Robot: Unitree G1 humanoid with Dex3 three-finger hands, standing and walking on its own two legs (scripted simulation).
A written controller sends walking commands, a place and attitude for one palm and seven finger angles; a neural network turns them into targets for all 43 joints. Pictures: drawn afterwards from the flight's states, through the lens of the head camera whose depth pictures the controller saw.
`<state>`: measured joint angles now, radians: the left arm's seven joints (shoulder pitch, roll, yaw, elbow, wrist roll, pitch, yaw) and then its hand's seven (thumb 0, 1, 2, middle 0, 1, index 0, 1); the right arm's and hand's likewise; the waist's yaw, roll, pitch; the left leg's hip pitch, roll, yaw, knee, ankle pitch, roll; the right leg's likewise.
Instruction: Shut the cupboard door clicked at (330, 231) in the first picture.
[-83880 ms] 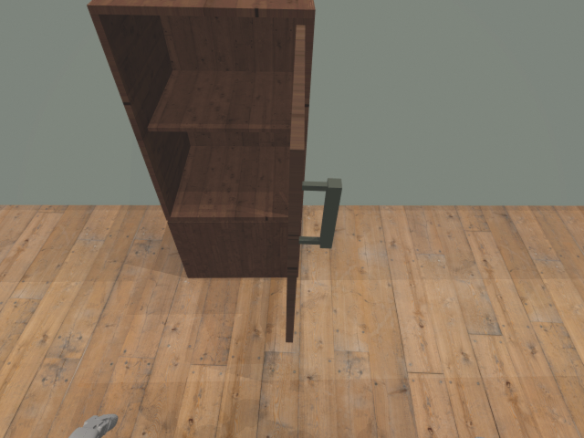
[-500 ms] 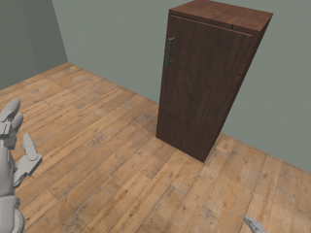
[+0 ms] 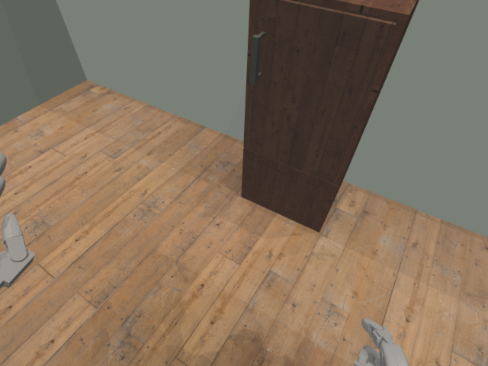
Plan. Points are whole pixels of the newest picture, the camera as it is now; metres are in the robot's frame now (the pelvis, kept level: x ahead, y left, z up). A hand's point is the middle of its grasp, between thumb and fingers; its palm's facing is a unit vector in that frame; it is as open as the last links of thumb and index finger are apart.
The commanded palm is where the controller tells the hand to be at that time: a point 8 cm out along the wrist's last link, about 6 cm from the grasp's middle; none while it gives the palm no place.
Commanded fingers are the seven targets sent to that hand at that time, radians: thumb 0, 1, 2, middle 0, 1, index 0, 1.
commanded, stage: stop stepping back and stand still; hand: left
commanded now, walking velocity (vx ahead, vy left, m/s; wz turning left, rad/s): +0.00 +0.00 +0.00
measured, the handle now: (257, 58) +0.99 +0.00 +0.04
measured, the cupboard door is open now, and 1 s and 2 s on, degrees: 0 0 0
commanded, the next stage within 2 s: let the arm hang, fingers relaxed in 0.56 s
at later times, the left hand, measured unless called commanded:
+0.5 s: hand out of the picture +0.16 +0.29 +0.17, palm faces +0.47 -0.78 -0.42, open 7.4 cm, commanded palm +0.10 +0.32 +0.18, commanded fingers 0.00 0.90 0.90 -0.20 -0.30 -0.20 -0.30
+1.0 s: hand out of the picture +0.00 +0.20 -0.17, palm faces +0.00 -0.98 -0.18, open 7.0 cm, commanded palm none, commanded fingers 0.00 0.90 0.90 -0.20 -0.30 -0.20 -0.30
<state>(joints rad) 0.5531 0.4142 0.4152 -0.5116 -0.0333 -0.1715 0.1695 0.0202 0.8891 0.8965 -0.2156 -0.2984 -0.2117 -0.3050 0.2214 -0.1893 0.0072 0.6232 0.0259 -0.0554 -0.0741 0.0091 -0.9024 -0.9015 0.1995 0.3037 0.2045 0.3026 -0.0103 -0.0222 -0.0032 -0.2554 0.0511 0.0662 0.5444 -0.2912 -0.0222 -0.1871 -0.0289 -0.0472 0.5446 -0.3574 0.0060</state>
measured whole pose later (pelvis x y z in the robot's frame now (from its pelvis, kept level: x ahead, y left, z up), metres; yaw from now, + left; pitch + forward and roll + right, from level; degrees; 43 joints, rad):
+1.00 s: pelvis -0.05 +0.02 +0.00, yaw +1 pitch -1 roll +0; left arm 0.31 0.20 0.01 0.84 0.02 0.05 0.02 0.00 0.98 0.90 -0.21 -0.30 -0.20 -0.30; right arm 0.23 -0.25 0.01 0.92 -0.02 0.03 0.01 0.00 -0.91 -0.90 0.20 0.30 0.20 0.30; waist -0.02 -0.05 0.05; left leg -0.32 0.02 0.07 0.55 -0.22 0.02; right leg -0.26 -0.06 -0.04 0.57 -0.30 0.03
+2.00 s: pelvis -0.03 +0.02 +0.01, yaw -1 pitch -2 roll +0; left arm 0.20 0.26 0.02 1.13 0.02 -0.01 0.01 0.01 0.91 0.90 -0.20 -0.30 -0.20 -0.30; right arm 0.18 -0.26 -0.01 1.11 -0.01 0.00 -0.01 0.00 -0.90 -0.90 0.20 0.30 0.20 0.30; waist -0.01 0.00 0.04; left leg -0.17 0.03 0.09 0.36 -0.16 0.01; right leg -0.11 -0.04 -0.03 0.36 -0.22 0.03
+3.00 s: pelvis +0.00 +0.00 +0.02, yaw +0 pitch -1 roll +0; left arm 0.17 0.28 0.02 1.14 0.02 -0.01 0.01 0.01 0.91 0.90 -0.20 -0.30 -0.20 -0.30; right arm 0.15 -0.28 0.00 1.12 -0.01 0.00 -0.01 0.00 -0.90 -0.90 0.20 0.30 0.20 0.30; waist -0.01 0.01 0.04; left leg -0.11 0.05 0.07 0.31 -0.18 -0.03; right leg -0.04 -0.02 -0.04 0.30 -0.24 0.00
